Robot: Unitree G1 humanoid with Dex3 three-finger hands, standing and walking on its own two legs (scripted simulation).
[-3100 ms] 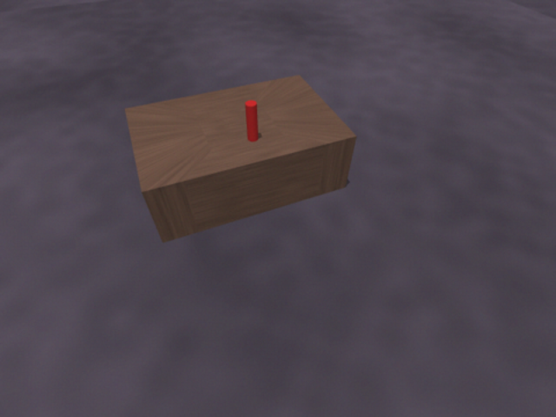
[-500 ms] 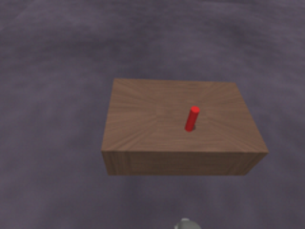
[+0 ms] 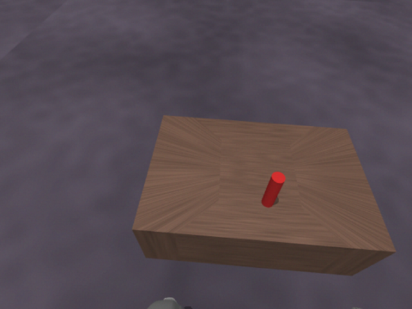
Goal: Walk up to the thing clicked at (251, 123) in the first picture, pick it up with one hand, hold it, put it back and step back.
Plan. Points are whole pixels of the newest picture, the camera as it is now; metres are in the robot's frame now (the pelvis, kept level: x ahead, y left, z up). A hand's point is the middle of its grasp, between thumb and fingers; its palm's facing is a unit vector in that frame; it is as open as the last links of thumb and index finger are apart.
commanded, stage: walk up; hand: right
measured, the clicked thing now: (272, 190) +0.57 -0.22 -0.33
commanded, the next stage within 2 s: stand in 1.66 s
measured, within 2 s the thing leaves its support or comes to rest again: neither
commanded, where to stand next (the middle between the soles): +0.10 +0.00 m, yaw -1 degrees
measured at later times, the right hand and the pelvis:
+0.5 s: hand out of the picture +0.10 -0.27 -0.15, palm faces -0.02 +0.95 -0.32, open 7.4 cm; pelvis +0.03 -0.02 +0.01, yaw -1 degrees
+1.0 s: hand out of the picture +0.15 -0.27 -0.12, palm faces -0.02 +0.94 -0.34, open 7.4 cm; pelvis +0.05 -0.01 +0.03, yaw +0 degrees
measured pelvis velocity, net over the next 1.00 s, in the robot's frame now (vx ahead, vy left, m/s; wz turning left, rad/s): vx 0.05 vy -0.01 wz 0.00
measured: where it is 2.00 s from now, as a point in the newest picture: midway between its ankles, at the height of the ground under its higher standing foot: outside the picture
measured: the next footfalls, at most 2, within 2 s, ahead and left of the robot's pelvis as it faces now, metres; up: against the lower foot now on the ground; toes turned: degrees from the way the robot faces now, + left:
right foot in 0.22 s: +0.09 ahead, -0.16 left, +0.00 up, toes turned -3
